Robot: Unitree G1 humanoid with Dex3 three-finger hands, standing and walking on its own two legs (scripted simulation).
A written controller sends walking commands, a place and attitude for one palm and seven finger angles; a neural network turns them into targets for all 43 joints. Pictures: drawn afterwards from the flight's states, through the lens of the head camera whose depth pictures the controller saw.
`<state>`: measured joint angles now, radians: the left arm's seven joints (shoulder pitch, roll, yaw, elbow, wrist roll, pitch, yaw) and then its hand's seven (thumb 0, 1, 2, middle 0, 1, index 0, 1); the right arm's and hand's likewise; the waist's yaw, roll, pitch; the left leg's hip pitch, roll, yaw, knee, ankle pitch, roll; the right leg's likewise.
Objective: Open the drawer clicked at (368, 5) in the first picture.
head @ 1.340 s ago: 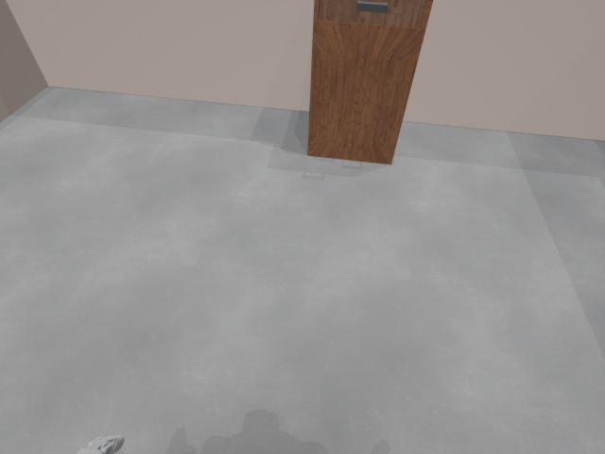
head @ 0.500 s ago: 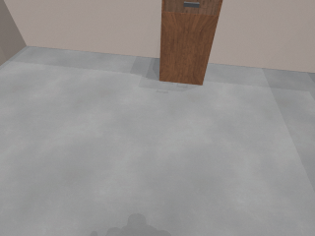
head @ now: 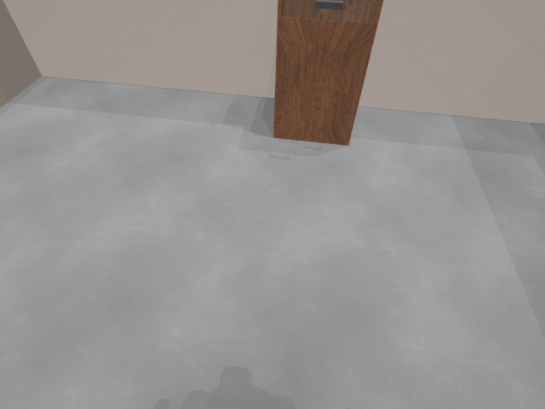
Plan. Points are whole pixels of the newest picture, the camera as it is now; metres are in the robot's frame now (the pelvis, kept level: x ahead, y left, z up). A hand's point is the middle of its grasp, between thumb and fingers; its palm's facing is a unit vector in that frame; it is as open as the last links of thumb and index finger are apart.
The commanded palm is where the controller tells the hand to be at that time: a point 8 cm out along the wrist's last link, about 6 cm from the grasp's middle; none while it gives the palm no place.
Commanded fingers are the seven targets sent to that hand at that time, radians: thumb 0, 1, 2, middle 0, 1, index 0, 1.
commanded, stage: look at it before walking up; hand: left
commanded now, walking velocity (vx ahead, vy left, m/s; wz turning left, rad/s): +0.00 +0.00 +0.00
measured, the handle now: (329, 2) +1.70 -0.16 +0.01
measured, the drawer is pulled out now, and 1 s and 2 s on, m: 0.00 0.00 0.00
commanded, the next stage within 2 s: get within about a metre, facing it in 0.10 s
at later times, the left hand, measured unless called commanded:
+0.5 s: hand out of the picture +0.05 +0.21 -0.19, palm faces -0.01 -0.98 -0.21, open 7.4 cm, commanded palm none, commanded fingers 0.00 0.90 0.90 -0.20 -0.30 -0.20 -0.30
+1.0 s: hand (210, 295) +0.38 +0.16 -0.20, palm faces -0.14 -0.97 -0.18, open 7.4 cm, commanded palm none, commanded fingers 0.00 0.90 0.90 -0.20 -0.30 -0.20 -0.30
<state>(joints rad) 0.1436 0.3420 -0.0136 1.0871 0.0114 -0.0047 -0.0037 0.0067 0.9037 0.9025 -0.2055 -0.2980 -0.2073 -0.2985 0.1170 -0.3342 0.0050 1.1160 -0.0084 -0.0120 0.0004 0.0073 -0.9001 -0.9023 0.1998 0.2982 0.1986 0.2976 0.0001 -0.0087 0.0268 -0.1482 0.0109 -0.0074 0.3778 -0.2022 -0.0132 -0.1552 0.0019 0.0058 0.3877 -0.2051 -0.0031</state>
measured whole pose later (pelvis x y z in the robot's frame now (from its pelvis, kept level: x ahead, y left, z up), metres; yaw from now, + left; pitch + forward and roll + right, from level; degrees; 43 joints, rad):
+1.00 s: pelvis +0.25 -0.01 -0.04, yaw -6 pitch -1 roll -1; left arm 0.10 0.19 0.04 0.98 0.03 -0.06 -0.02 0.01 0.91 0.90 -0.20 -0.30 -0.20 -0.30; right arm 0.56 -0.08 -0.01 1.25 -0.01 -0.06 -0.03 0.01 -0.90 -0.90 0.20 0.30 0.20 0.30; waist -0.02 0.00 0.11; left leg 0.12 0.07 0.16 0.63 -0.52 0.00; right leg -0.47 0.01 -0.18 0.64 -0.14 -0.11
